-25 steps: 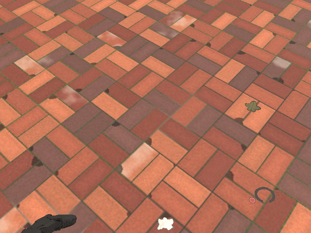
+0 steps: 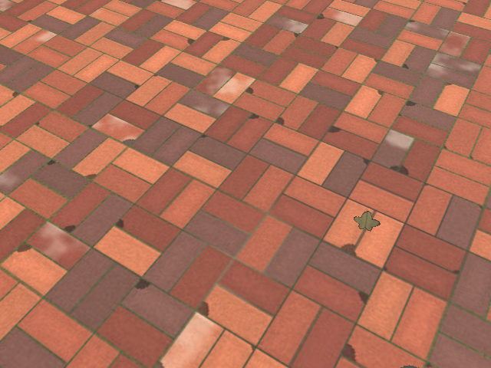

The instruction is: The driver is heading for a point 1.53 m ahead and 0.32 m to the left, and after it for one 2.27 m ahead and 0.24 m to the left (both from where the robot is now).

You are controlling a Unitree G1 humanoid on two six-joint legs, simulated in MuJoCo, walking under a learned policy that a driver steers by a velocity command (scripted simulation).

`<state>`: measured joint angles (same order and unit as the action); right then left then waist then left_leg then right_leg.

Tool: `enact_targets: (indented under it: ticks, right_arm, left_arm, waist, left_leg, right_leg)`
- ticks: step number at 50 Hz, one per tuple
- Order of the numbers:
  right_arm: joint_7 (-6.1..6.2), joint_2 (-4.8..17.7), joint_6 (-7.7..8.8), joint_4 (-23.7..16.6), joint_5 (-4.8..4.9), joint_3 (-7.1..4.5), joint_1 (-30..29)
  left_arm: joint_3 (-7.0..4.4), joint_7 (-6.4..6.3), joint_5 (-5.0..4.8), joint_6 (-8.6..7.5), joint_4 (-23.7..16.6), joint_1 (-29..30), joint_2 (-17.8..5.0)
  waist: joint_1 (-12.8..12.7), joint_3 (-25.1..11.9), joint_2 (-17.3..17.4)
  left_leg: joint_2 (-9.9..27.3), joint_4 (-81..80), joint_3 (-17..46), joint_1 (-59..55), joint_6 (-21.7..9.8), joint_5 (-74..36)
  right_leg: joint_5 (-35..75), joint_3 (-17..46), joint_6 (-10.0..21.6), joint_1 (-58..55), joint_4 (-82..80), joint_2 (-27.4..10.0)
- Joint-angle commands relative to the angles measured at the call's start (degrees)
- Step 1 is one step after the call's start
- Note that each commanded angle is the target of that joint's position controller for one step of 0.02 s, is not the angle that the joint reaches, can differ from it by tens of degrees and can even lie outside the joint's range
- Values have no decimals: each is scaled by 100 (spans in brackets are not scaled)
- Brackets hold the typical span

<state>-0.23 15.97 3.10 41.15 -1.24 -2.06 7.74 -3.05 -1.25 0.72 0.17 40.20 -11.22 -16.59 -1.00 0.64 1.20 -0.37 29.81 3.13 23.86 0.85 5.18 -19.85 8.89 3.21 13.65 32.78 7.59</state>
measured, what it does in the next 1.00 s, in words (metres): steps on the spot, turning left: left foot, then right foot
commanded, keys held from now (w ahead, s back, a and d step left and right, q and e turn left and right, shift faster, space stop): q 0.72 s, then e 0.28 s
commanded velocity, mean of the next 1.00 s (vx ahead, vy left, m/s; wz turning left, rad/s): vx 0.02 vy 0.00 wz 0.31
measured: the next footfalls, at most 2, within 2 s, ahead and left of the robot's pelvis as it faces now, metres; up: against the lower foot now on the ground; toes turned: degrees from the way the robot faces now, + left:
left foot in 0.58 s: +0.08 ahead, +0.17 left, +0.00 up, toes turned +18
right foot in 0.96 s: +0.14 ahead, -0.06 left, +0.00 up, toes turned +22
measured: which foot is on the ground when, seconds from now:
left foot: down 0.00-0.28, up 0.30-0.56, down 0.58-1.00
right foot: down 0.00-0.58, up 0.60-0.94, down 0.96-1.00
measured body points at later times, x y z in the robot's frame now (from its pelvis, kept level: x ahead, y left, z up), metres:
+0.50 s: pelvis +0.03 +0.02 +0.00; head +0.07 +0.03 +0.45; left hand +0.07 +0.33 -0.11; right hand +0.27 -0.20 -0.09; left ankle +0.04 +0.15 -0.70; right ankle -0.03 -0.10 -0.73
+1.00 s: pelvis +0.04 +0.05 +0.00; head +0.06 +0.05 +0.45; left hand +0.05 +0.34 -0.11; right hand +0.29 -0.11 -0.10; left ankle +0.04 +0.16 -0.73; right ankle +0.10 -0.08 -0.73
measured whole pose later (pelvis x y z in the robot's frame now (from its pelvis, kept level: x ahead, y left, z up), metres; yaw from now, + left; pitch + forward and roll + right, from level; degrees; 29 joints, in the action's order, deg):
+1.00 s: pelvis +0.04 +0.05 +0.00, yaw +21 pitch +0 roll +1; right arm 0.4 13.6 -0.6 38.8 -1.6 -1.3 7.4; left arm -2.4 -0.9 0.3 1.0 42.6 -12.8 -15.0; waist -1.0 1.3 0.4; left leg -3.9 32.0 1.2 18.3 -2.0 13.6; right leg -17.8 2.7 -1.7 16.5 33.6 -2.0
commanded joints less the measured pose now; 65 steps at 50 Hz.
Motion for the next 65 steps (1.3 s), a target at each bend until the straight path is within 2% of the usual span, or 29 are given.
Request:
enact_targets:
  ticks: [1, 3, 5, 7, 12, 14, 16, 18, 20, 23, 26, 28, 29, 30, 31, 32, 34, 40, 46, 48, 49, 50, 52, 55, 58, 59, 61, 63, 65]
  right_arm:
    - [18, 733, 85, -460, -152, -136, -296]
    - [-41, 518, -45, -380, 67, -96, -173]
    - [-67, 895, -138, -464, 154, -216, -232]
    - [-30, 1039, -179, -536, 168, -292, -224]
    - [53, 840, -290, -737, 256, -329, -260]
    - [39, 781, -330, -813, 296, -339, -334]
    - [-34, 648, -353, -860, 203, -329, -243]
    - [-94, 826, -396, -892, 192, -437, -302]
    - [-110, 583, -473, -914, 251, -363, -356]
    - [-219, 402, -487, -1068, 300, -279, -555]
    - [-251, 557, -509, -1096, 285, -365, -370]
    - [-178, 740, -528, -926, 245, -502, 336]
    - [-76, 1042, -529, -902, 243, -612, 764]
    - [45, 1813, -508, -1039, 177, -724, 898]
    - [-38, 1603, -393, -1056, -35, -614, 1013]
    - [-84, 1389, -297, -1072, 3, -551, 627]
    - [-14, 1069, -289, -1029, 213, -468, 128]
    - [149, 750, -366, -965, 82, -329, -156]
    - [46, 557, -330, -631, -31, -160, -165]
    - [74, 606, -303, -499, -7, -160, 110]
    - [96, 671, -282, -524, -67, -189, 318]
    - [132, 597, -272, -575, -74, -200, 262]
    - [211, 519, -301, -647, -25, -232, -113]
    - [205, 417, -359, -681, 8, -275, -7]
    - [139, 460, -328, -691, 22, -364, 95]
    - [129, 550, -330, -671, 22, -408, 193]
    - [140, 824, -320, -636, 24, -474, 346]
    - [214, 714, -230, -714, -14, -407, 357]
    - [248, 795, -216, -728, 66, -432, -80]
  left_arm:
    - [-11, 4, 142, -156, 12, -1181, -297]
    - [-86, -47, 72, -25, -77, -546, -601]
    - [-138, -65, 19, 127, -111, -289, -620]
    - [-163, -73, -9, 151, -98, -304, -564]
    - [-246, -108, -17, 121, -11, -388, -507]
    - [-320, -136, 8, 155, -61, -260, -632]
    - [-377, -207, 44, 127, -157, -88, -799]
    - [-336, -261, 21, 61, -337, 68, -707]
    - [-379, -241, -88, 34, -345, 216, -832]
    - [-431, -204, -92, 154, -277, 56, -968]
    - [-445, -152, -171, 151, -253, 29, -1056]
    - [-413, -113, -271, 36, -237, 112, -971]
    - [-385, -69, -205, -75, -210, -54, -863]
    - [-206, -14, 191, -133, -497, 23, -318]
    - [-226, 9, 85, -151, -478, 169, -576]
    - [-278, 9, -103, -103, -480, 349, -772]
    - [-304, -107, -27, -28, -393, 437, -769]
    - [-167, -92, -52, 62, -150, 30, -382]
    - [-95, 37, -82, 6, -144, 87, -382]
    - [-120, 38, 4, -24, -259, 156, -619]
    - [-176, 14, 6, -41, -372, 230, -978]
    - [-262, 21, -74, -39, -267, 235, -1144]
    - [-187, 35, -26, -75, -331, 278, -807]
    - [-234, -4, -74, -84, -454, 223, -873]
    - [-250, -45, -135, -11, -626, 159, -803]
    - [-238, -57, -151, 12, -701, 172, -715]
    - [-226, -49, -152, 65, -816, 32, -572]
    - [-365, -2, -166, 129, -825, 94, -822]
    - [-302, 12, -212, 222, -763, 24, -572]
  waist:
    - [-519, -985, 766]
    - [-221, -791, 870]
    - [-165, -548, 778]
    - [-161, -585, 745]
    - [-63, -952, 256]
    - [-17, -643, -382]
    - [32, -413, -1156]
    - [5, -200, -519]
    - [-3, 19, -466]
    - [-202, -54, -803]
    - [-145, -295, -954]
    - [258, -604, -831]
    - [465, -865, -345]
    - [266, -1083, 1485]
    - [571, -1987, 1013]
    - [456, -1365, 439]
    - [202, -587, 4]
    - [46, -769, 523]
    - [99, -280, 655]
    - [126, -86, 330]
    - [379, -62, -234]
    - [451, -36, -933]
    - [307, 1, -1261]
    - [261, -115, -1241]
    - [213, -255, -555]
    - [205, -256, -109]
    - [151, -368, 1141]
    - [214, -414, 558]
    - [38, -258, 355]
  left_leg:
    - [1491, -373, 1607, -1819, -1312, -3563]
    - [1331, -641, 2088, -1453, -1437, -1778]
    - [1105, -697, 2111, -1182, -1213, -778]
    - [1009, -665, 2153, -1081, -1138, -784]
    - [561, -135, 1734, -804, -953, -1291]
    - [4, 366, 1036, 89, -611, -377]
    - [-342, 1579, 156, 1083, -184, 1824]
    - [32, 2977, 176, 1588, 49, 2744]
    - [216, 2739, 42, 1812, 205, 2240]
    - [138, 2035, -484, 1148, 260, 1722]
    - [-88, 1119, -879, 224, 94, 1467]
    - [-377, -13, -1011, -977, -205, 492]
    - [-65, -453, -242, -2168, -532, -1136]
    - [1735, -286, 2261, -3356, -1507, -4444]
    - [2385, -651, 3294, -3096, -2482, -3696]
    - [2148, -781, 2757, -2629, -2307, -2772]
    - [1438, -968, 2000, -1784, -1618, -1205]
    - [911, -1131, 1134, -966, -1361, -417]
    - [922, -1208, 1109, -313, -1154, 1838]
    - [715, -914, 1018, -352, -741, 1987]
    - [378, -501, 721, -350, -504, 2023]
    - [-57, -206, 31, -561, -247, 1720]
    - [-198, 402, -285, -990, -106, 1143]
    - [-152, 384, -242, -1001, -229, 1025]
    - [176, -4, -84, -1315, -427, 905]
    - [478, -336, 207, -1440, -586, 908]
    - [1932, -1160, 1666, -1743, -1477, 206]
    - [2497, -1199, 1873, -1733, -1989, -1042]
    - [2014, -1176, 917, -1589, -1578, -967]
  right_leg:
    - [-195, 19, -235, 312, 419, -551]
    - [-185, -244, -463, 237, 168, -629]
    - [-89, -420, -419, 220, 23, -519]
    - [5, -527, -321, 68, -26, -449]
    - [946, -492, -107, -487, -295, -668]
    - [2301, -106, 185, -839, -590, -1231]
    - [4020, 778, 961, -1220, -884, -2619]
    - [4736, 897, 1312, -1265, -880, -3070]
    - [4733, 267, 1002, -1448, -831, -2669]
    - [4873, -522, 793, -1339, -772, -2242]
    - [4919, -920, 634, -1168, -417, -2192]
    - [5018, -1332, 325, -776, 591, -1972]
    - [3745, -1537, -110, 160, 1595, -1684]
    - [-1627, -1608, -629, 2089, 3544, -804]
    - [-2219, -320, -704, 2182, 4379, -558]
    - [-1881, -246, -697, 2369, 4476, -778]
    - [-1015, -320, -662, 2335, 3707, -986]
    - [-94, -597, -840, 1050, 2045, -968]
    - [491, -854, -571, -158, 87, -964]
    - [1164, -579, -341, -211, -504, -1103]
    - [1958, -73, -131, -83, -510, -1490]
    - [1245, 286, 182, 421, -752, -1561]
    - [684, 905, 346, 879, -1259, -1777]
    - [902, 1057, 324, 730, -1067, -1696]
    - [812, 704, 91, 1018, -457, -1278]
    - [648, 369, -78, 1259, -4, -1021]
    - [-628, -535, -433, 1849, 1611, -584]
    - [-1587, -370, -612, 2290, 3615, -889]
    - [-1003, -404, -670, 2239, 3307, -1149]
Velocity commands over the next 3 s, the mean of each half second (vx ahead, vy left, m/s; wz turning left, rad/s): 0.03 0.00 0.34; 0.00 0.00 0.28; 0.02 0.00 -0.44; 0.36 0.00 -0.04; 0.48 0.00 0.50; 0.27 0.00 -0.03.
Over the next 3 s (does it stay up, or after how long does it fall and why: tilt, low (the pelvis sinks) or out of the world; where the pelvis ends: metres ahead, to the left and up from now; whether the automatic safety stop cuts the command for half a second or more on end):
stays up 0.73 0.14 0.00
